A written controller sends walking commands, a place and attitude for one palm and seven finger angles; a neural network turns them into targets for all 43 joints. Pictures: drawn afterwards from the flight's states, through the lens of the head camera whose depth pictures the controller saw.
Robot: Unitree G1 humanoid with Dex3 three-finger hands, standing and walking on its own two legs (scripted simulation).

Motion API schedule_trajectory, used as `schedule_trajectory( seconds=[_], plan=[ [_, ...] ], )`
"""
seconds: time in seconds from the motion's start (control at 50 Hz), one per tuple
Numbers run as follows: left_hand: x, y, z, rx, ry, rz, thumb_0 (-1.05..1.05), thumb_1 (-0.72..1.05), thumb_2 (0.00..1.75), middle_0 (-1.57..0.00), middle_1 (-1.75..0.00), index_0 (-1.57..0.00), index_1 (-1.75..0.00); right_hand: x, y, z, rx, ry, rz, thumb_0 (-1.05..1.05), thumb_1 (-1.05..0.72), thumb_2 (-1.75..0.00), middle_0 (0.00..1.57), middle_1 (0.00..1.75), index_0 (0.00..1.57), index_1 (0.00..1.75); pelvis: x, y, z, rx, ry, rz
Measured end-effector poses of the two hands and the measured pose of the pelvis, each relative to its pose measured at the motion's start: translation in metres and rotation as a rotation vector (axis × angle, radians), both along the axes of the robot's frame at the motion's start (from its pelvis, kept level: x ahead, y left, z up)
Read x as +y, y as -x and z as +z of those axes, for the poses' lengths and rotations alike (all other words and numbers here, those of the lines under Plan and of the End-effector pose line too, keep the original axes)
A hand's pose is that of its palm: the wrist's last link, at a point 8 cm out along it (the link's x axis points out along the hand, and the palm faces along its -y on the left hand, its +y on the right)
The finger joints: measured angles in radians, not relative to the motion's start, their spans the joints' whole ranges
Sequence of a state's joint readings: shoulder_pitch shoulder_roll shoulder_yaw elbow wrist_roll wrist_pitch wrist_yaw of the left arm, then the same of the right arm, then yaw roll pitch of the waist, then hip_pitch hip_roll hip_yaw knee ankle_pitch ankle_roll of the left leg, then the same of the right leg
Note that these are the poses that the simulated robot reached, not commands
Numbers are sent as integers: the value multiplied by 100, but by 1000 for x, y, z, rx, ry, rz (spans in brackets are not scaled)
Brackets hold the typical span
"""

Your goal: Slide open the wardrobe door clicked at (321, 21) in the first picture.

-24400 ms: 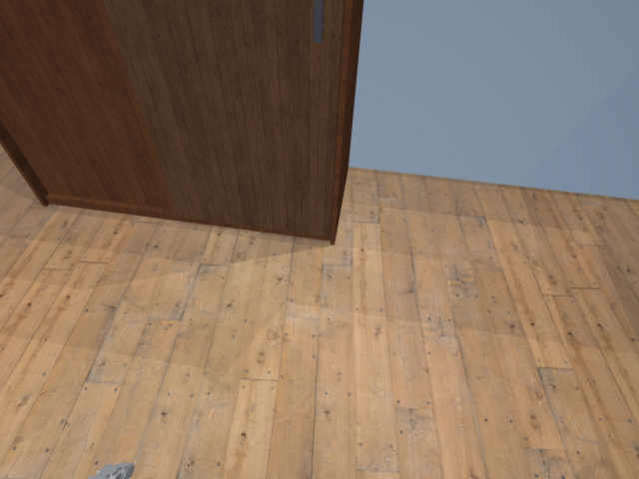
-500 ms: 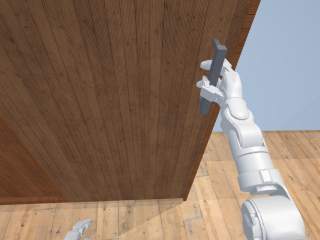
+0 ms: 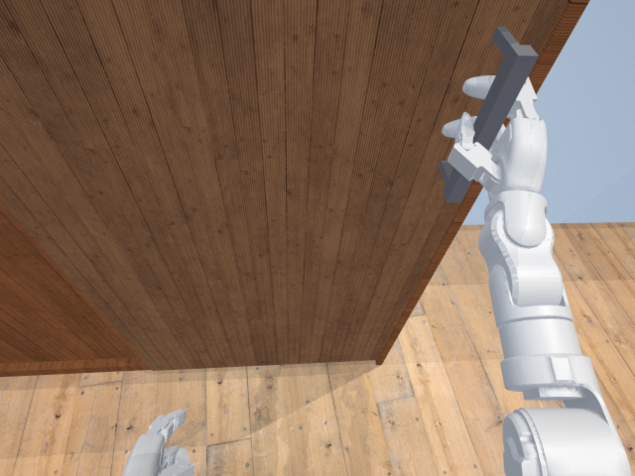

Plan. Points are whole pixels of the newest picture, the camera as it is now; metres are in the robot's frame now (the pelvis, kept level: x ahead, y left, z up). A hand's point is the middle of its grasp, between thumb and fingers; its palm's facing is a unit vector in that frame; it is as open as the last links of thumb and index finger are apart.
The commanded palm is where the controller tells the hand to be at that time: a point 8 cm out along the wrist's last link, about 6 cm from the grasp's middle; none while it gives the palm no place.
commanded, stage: step sideways, sliding the door along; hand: right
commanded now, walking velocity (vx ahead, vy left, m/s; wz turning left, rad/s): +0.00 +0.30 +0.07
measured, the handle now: (475, 125) +0.47 -0.17 +0.20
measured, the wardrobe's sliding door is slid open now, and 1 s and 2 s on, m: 0.00 0.07 0.18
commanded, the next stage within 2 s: none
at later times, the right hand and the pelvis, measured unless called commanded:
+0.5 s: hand (448, 147) +0.42 -0.13 +0.20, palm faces +0.30 +0.95 -0.06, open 6.3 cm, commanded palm +0.39 -0.10 +0.19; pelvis +0.06 +0.09 +0.02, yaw -2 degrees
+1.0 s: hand (397, 147) +0.42 -0.07 +0.20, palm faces +0.27 +0.96 +0.07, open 6.6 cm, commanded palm +0.38 -0.03 +0.19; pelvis +0.11 +0.10 +0.02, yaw -1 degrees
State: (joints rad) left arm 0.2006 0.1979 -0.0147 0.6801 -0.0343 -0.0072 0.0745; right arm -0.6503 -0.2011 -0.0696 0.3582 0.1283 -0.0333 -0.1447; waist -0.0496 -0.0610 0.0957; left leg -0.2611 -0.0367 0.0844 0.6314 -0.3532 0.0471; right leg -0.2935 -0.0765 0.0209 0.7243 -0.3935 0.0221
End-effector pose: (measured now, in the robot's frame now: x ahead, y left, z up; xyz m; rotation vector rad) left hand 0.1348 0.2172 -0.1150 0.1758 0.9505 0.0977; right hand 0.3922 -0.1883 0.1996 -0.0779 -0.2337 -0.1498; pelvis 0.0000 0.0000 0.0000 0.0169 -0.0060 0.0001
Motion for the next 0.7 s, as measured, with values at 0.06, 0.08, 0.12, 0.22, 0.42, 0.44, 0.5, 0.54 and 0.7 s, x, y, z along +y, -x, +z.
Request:
schedule_trajectory(
  seconds=[0.06,0.08,0.12,0.22,0.42,0.44,0.5,0.54,0.7],
  plan=[
    [14,-13,1,31,-26,-15,1,91,90,-20,-30,-21,-30,1,1,-1,-14,12,-26,-1,-77,-85,45,140,22,140,9,-4,3,1,2,-39],
    [17,-19,3,33,-38,-27,1,91,90,-20,-30,-20,-30,2,1,-1,-19,13,-30,-1,-77,-85,45,140,22,140,11,-5,5,2,8,-46],
    [21,-34,9,27,-60,-57,1,91,90,-20,-30,-20,-30,2,1,-1,-37,13,-32,0,-77,-85,45,140,22,140,13,-7,8,7,19,-57],
    [21,-79,19,-58,-51,-102,1,91,90,-20,-30,-20,-30,3,2,-4,-86,15,-1,1,-78,-84,45,140,20,135,17,-13,5,-6,2,-34],
    [10,-135,54,-169,42,-239,1,91,90,-20,-30,-20,-30,9,2,-4,-86,19,-57,0,-76,-85,45,140,21,131,63,-42,21,-47,-75,-29],
    [13,-140,54,-182,52,-247,1,91,90,-20,-30,-21,-30,10,3,-4,-85,20,-73,0,-76,-86,45,140,22,131,70,-46,21,-52,-78,-30],
    [24,-156,51,-223,88,-269,0,90,90,-21,-30,-21,-30,14,3,-4,-85,25,-144,0,-74,-86,45,140,22,130,93,-61,16,-67,-77,-38],
    [36,-168,43,-253,111,-276,0,90,90,-21,-30,-21,-30,18,3,-4,-95,31,-206,-1,-73,-86,45,140,21,130,109,-72,6,-74,-51,-53],
    [98,-188,19,-231,-2,-182,1,91,90,-20,-30,-21,-30,36,5,-6,-126,31,-311,-1,-73,-84,45,140,14,136,114,-79,0,-8,-11,-104]
  ],
)
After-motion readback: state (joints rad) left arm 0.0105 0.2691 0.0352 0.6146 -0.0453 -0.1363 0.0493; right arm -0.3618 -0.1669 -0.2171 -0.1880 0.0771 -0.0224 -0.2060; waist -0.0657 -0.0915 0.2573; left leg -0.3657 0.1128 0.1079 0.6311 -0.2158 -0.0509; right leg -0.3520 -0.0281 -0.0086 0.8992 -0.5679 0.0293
